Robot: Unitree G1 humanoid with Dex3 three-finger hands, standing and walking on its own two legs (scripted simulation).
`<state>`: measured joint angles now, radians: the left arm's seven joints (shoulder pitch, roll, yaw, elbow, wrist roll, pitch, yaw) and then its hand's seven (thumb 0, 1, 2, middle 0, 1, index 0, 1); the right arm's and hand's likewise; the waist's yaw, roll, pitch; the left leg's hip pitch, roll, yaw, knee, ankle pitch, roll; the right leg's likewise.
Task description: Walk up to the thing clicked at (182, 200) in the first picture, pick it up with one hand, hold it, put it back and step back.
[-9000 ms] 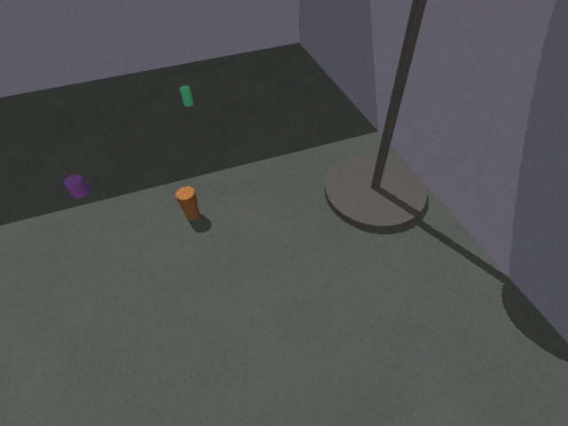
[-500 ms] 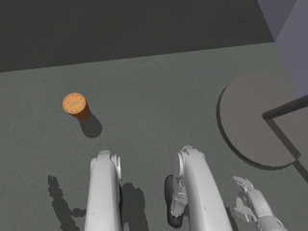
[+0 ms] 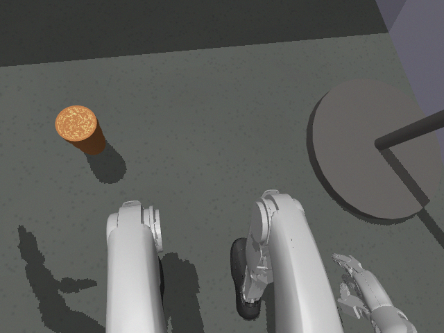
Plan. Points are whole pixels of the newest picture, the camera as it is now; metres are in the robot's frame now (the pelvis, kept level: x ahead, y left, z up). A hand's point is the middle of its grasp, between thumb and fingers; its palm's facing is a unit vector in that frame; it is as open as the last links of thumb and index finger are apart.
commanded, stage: go down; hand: left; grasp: from the side
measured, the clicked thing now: (86, 134) +0.52 +0.29 -0.32
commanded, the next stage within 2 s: approach in 0.74 s
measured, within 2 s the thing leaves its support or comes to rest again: neither
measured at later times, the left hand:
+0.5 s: hand out of the picture +0.41 +0.49 +0.00, palm faces +0.45 -0.89 -0.10, open 17.2 cm
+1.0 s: hand out of the picture +0.42 +0.49 -0.02, palm faces +0.48 -0.87 -0.11, open 17.4 cm
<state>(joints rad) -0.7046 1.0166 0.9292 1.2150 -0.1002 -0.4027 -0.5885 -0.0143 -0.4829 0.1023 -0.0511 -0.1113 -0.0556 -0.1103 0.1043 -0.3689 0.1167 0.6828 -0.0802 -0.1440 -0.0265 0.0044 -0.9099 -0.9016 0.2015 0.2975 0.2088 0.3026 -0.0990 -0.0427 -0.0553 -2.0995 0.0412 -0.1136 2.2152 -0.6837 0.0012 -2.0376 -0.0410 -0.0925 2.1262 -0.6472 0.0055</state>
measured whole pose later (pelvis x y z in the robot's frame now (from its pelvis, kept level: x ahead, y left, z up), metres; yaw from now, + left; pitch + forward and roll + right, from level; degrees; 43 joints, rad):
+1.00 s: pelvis -0.01 +0.01 -0.05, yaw -3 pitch +29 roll -11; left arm -0.78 1.19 0.98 1.29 -0.09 -0.43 -0.54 -0.02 -0.59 0.13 -0.07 -0.16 -0.07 -0.16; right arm 0.08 -0.40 0.21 0.61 -0.11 -0.01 0.00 0.00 -0.91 -0.90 0.20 0.30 0.21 0.30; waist -0.14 -0.07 0.04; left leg -2.22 0.03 -0.16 2.38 -0.68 0.02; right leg -2.13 -0.03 -0.13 2.24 -0.63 0.02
